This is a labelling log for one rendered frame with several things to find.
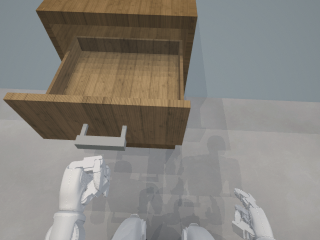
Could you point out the handle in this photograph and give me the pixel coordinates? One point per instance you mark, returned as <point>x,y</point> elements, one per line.
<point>84,141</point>

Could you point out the robot left hand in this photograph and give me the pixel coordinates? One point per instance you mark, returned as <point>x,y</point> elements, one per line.
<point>92,173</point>

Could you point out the robot left forearm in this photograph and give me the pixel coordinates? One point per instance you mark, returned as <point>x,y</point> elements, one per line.
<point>67,225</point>

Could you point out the drawer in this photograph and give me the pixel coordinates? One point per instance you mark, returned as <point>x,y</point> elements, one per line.
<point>108,83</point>

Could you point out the cabinet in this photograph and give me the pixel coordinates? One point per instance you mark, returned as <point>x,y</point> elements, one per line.
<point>142,19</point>

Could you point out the robot right hand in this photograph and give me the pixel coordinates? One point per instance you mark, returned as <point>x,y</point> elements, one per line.
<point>255,223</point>

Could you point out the left robot shin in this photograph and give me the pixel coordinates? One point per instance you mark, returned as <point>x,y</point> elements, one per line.
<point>134,216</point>

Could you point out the right robot thigh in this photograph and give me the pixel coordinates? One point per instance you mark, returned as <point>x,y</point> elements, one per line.
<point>196,233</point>

